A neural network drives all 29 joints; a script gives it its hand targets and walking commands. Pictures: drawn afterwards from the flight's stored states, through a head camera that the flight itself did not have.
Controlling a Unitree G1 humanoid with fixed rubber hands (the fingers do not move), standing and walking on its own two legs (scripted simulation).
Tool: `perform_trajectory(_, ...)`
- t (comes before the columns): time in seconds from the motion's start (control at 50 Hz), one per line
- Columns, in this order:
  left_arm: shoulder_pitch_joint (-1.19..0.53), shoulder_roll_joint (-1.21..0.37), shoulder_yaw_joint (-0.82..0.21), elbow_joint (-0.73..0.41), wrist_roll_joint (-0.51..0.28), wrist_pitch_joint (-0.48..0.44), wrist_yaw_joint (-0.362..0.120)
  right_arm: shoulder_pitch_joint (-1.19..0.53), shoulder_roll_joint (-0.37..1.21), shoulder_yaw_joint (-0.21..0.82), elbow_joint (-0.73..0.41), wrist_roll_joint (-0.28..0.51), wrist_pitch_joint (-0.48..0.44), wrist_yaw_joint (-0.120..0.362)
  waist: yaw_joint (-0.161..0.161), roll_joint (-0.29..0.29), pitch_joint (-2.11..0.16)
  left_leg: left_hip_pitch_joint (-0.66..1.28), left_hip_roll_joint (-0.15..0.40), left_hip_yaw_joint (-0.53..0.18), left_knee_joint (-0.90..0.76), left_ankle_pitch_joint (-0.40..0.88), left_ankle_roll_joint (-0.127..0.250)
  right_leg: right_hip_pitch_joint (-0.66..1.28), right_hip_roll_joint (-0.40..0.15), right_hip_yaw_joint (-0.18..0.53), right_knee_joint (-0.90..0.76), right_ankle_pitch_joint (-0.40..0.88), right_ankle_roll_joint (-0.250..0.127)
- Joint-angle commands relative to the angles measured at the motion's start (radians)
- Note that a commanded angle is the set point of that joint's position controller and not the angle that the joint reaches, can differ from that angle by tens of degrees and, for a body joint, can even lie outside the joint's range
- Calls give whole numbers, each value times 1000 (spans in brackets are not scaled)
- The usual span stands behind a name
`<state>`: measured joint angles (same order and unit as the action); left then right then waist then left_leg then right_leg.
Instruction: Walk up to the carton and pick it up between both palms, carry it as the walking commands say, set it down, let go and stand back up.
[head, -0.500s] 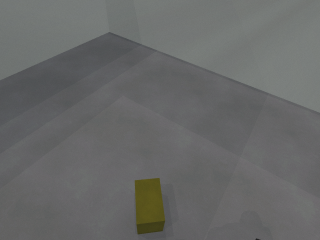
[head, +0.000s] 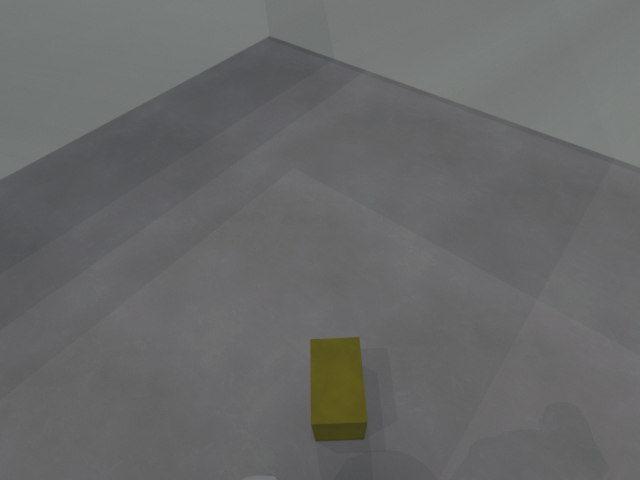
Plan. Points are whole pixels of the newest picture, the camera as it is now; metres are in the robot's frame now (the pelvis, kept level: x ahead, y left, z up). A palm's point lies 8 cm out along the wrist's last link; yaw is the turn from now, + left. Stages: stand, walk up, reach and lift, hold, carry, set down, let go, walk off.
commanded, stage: walk up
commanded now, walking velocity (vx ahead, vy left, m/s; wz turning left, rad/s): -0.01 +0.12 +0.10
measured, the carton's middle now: (337, 389) +0.45 +0.01 -0.68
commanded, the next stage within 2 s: none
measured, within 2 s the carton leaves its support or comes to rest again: neither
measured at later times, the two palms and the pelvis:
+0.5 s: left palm out of the picture +0.00 +0.33 -0.15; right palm out of the picture +0.02 -0.13 -0.13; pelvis -0.01 +0.09 +0.00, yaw +0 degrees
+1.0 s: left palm out of the picture +0.00 +0.29 -0.15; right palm out of the picture -0.01 -0.17 -0.14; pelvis -0.01 +0.06 +0.00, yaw -1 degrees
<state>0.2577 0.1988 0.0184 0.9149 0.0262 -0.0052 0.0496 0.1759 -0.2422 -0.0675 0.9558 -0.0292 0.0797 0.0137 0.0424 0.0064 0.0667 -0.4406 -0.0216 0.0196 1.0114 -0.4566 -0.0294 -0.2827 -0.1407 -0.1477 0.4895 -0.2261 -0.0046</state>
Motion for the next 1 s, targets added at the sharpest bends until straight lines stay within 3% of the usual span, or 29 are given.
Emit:
perform_trajectory(0.0, 107, 177, 49, 15, 7, 1, 4, -17, -26, -8, -47, 1, -6, 8, 20, -198, -89, -28, 26, 17, -91, 21, -12, 144, -192, 161, -149, 381, -117)
perform_trajectory(0.08, 79, 224, 72, 15, 9, 11, 0, -44, -16, 4, -71, 7, -7, 12, 10, -233, -47, 22, 60, 14, -230, 10, -10, 92, -244, 199, -171, 275, -138)
perform_trajectory(0.1, 71, 214, 71, 20, 7, 12, -2, -21, -14, 3, -69, 11, -12, 11, 5, -220, -59, 88, 67, 1, -282, 20, 3, 56, -238, 201, -178, 196, -137)
perform_trajectory(0.12, 24, 190, 62, 13, 9, 16, -11, -11, -5, 12, -60, 12, -22, 11, -9, -238, -59, 154, 50, 10, -343, 43, 11, 18, -180, 172, -177, 121, -124)
perform_trajectory(0.14, -5, 174, 54, 19, 1, 22, -21, 55, 18, 19, -26, 13, -38, 2, -42, -236, -86, 283, 22, 49, -474, 144, 21, -24, -110, 118, -140, 13, -101)
perform_trajectory(0.16, 0, 134, 47, 34, -8, 30, -25, 98, 7, 18, -1, 13, -52, -6, -65, -153, -82, 392, 18, 53, -595, 254, 26, -85, -70, 96, -92, -82, -69)
perform_trajectory(0.18, 34, 90, 30, 52, -29, 35, -37, 144, -37, 12, 12, 5, -69, -16, -85, 68, -102, 422, 157, -81, -740, 244, 41, -118, -5, 31, 0, -132, -25)
perform_trajectory(0.2, 19, 52, 20, 11, -33, 43, -40, 146, -134, -3, 2, -2, -82, -26, -86, 357, -77, 339, 346, -346, -849, 273, 94, -176, 65, 39, 149, -284, 8)
perform_trajectory(0.22, -14, 57, 25, 8, -34, 59, -36, 117, -140, 1, -11, 7, -87, -35, -68, 311, -16, 179, 349, -323, -874, 172, 141, -111, 30, 127, 189, -296, -4)
perform_trajectory(0.24, -10, 58, 26, 12, -35, 64, -44, 57, -119, 10, -25, 8, -89, -37, -50, 248, 21, 108, 335, -290, -899, 36, 147, -80, 29, 148, 212, -246, -4)
perform_trajectory(0.26, 10, 71, 31, 31, -37, 63, -54, 17, -92, 22, -18, 7, -95, -37, -27, 231, 59, 63, 279, -254, -903, -35, 139, -35, 43, 145, 234, -177, 0)
perform_trajectory(0.28, 51, 69, 33, 67, -28, 61, -58, -1, -60, 37, -13, 5, -100, -38, -15, 247, 60, 125, 247, -220, -899, 30, 139, -46, 63, 137, 267, -143, -3)
perform_trajectory(0.3, 66, 82, 34, 86, -17, 60, -54, 1, -42, 40, -16, 4, -105, -41, -11, 215, 46, 189, 223, -183, -882, 146, 133, -77, 75, 140, 281, -127, 4)
perform_trajectory(0.34, 87, 98, 40, 117, -9, 57, -42, 51, -35, 41, 4, 14, -113, -44, -4, 142, 7, 237, 236, -150, -833, 436, 129, -53, 74, 163, 281, -126, 5)
perform_trajectory(0.38, 53, 84, 34, 120, -16, 48, -31, 85, -33, 39, 21, 17, -116, -53, -17, 85, -23, 311, 231, -143, -796, 532, 125, -32, 85, 158, 215, -138, 2)
perform_trajectory(0.46, 76, 37, 13, 140, -33, 41, -11, 123, -19, 46, 59, 19, -109, -55, -21, 91, -67, 370, 243, -177, -740, 493, 126, 48, 89, 162, -6, -99, 4)
perform_trajectory(0.5, 95, 41, 5, 158, -33, 34, -7, 115, -37, 39, 62, 31, -104, -51, -4, 58, -74, 320, 238, -171, -728, 509, 104, 168, 66, 175, -136, 81, 2)
perform_trajectory(0.54, 90, 63, 6, 169, -31, 22, 0, 123, -31, 37, 82, 36, -105, -49, -25, 4, -66, 306, 178, -128, -696, 519, 82, 209, 17, 228, -158, 214, -12)
perform_trajectory(0.56, 85, 87, 6, 168, -25, 13, -2, 155, -25, 36, 90, 37, -101, -48, -42, -44, -61, 311, 148, -102, -689, 463, 70, 198, -7, 244, -167, 220, -21)
perform_trajectory(0.58, 34, 67, -1, 173, -29, 11, -5, 134, 0, 44, 93, 34, -99, -46, -47, -84, -32, 305, 126, -88, -705, 472, 72, 174, 10, 217, -148, 237, -21)
perform_trajectory(0.62, 22, 45, -4, 173, -23, 2, -2, 133, -28, 35, 101, 34, -103, -51, -43, -95, -26, 391, 137, -77, -684, 600, 77, 130, 22, 202, -154, 250, -15)
perform_trajectory(0.66, 51, 31, -11, 190, -27, 3, 3, 143, -31, 35, 114, 31, -105, -46, -42, -81, -34, 392, 155, -86, -687, 618, 81, 134, 37, 185, -158, 205, -5)
perform_trajectory(0.76, 51, 37, -9, 197, -31, 7, 4, 154, -17, 38, 142, 24, -99, -54, -47, 24, -2, 336, 151, -79, -716, 471, 73, 135, 42, 193, -159, 143, -13)
perform_trajectory(0.8, 40, 45, 1, 201, -29, 11, 5, 137, -13, 36, 127, 21, -95, -53, -58, 11, 37, 320, 174, -111, -728, 395, 78, 104, 60, 177, -143, 112, -11)
perform_trajectory(0.84, 49, 65, 8, 196, -27, 11, 8, 135, -45, 27, 125, 21, -96, -55, -55, 1, 21, 306, 189, -121, -720, 426, 81, 114, 62, 168, -131, 123, -12)
perform_trajectory(0.86, 44, 80, 21, 188, -26, 15, 6, 141, -83, 15, 117, 21, -94, -62, -63, 10, 16, 325, 224, -144, -696, 478, 92, 84, 72, 146, -78, 138, -5)
perform_trajectory(0.92, 49, 53, 27, 166, -21, 27, 4, 163, -85, 7, 107, 15, -86, -78, -78, 121, -23, 353, 328, -225, -710, 504, 163, -8, 100, 117, 46, -27, 9)
perform_trajectory(0.94, 41, 63, 38, 155, -14, 33, 2, 157, -93, -2, 105, 14, -79, -85, -80, 140, -27, 346, 359, -260, -717, 479, 183, -31, 105, 111, 129, -97, 8)
perform_trajectory(0.98, 36, 54, 46, 134, -13, 39, -2, 135, -84, -1, 88, 12, -75, -90, -76, 145, -19, 297, 390, -257, -714, 525, 212, -41, 85, 134, 189, -176, 5)
